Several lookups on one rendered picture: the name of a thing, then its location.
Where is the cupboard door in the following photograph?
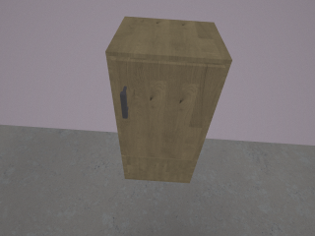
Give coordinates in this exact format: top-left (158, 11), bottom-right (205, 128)
top-left (111, 58), bottom-right (225, 160)

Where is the handle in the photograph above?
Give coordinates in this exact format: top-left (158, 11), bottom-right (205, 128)
top-left (120, 86), bottom-right (129, 119)

